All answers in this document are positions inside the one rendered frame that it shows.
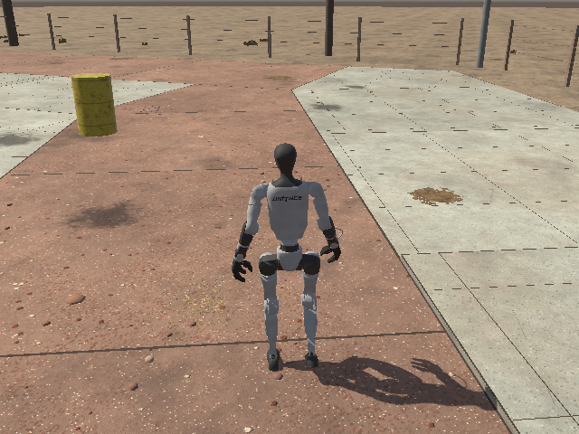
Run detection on robot left thigh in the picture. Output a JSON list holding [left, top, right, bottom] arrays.
[[259, 252, 279, 316]]

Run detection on robot right hand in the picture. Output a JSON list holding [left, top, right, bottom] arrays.
[[320, 245, 341, 263]]

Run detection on robot left shin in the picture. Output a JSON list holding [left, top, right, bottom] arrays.
[[264, 300, 278, 359]]

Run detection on right robot upper arm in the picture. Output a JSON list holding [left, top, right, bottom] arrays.
[[306, 182, 332, 231]]

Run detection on right robot forearm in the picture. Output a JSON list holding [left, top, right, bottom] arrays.
[[323, 216, 339, 249]]

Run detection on left robot upper arm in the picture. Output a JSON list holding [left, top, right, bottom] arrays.
[[244, 184, 268, 235]]

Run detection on robot left hand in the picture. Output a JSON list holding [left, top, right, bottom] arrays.
[[232, 259, 252, 282]]

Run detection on left robot forearm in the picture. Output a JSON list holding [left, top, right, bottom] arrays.
[[233, 221, 253, 262]]

